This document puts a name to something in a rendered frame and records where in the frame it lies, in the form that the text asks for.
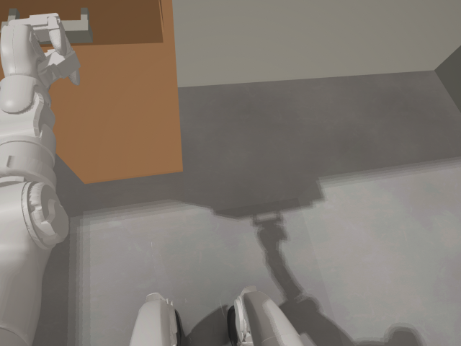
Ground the robot left thigh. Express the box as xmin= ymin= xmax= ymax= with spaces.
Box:
xmin=129 ymin=298 xmax=177 ymax=346

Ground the robot left forearm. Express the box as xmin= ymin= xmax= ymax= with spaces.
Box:
xmin=0 ymin=75 xmax=57 ymax=192

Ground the robot left hand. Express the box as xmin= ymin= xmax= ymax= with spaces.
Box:
xmin=0 ymin=13 xmax=81 ymax=91

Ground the robot thigh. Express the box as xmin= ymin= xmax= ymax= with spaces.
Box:
xmin=234 ymin=291 xmax=304 ymax=346
xmin=129 ymin=298 xmax=177 ymax=346

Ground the handle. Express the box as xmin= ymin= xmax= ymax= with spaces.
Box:
xmin=0 ymin=8 xmax=93 ymax=45

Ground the left robot upper arm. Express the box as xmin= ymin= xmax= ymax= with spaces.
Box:
xmin=0 ymin=181 xmax=69 ymax=346

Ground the robot right thigh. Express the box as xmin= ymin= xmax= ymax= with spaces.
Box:
xmin=234 ymin=291 xmax=304 ymax=346

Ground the cabinet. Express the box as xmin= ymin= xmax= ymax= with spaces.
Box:
xmin=0 ymin=0 xmax=183 ymax=184

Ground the drawer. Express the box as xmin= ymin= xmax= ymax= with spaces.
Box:
xmin=0 ymin=0 xmax=163 ymax=47

